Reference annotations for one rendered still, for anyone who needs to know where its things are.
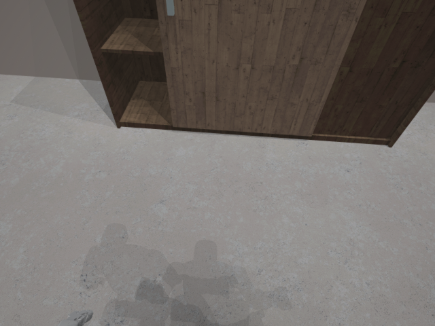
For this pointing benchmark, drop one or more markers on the wardrobe door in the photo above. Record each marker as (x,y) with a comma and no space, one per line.
(264,66)
(389,63)

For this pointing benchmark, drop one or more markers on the left robot hand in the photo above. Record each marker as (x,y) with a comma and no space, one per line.
(77,318)

